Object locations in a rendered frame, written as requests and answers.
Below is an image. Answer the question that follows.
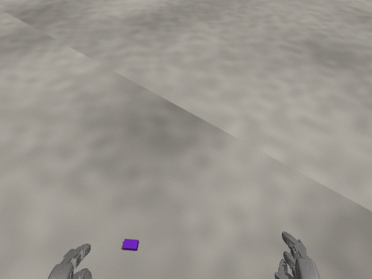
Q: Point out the small box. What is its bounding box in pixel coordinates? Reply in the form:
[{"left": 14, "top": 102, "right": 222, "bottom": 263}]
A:
[{"left": 123, "top": 239, "right": 139, "bottom": 251}]

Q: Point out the left robot hand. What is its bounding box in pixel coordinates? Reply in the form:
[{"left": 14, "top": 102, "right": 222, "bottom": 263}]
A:
[{"left": 48, "top": 244, "right": 92, "bottom": 279}]

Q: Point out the right robot hand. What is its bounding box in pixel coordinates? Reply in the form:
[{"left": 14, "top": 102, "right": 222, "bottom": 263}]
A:
[{"left": 274, "top": 231, "right": 320, "bottom": 279}]

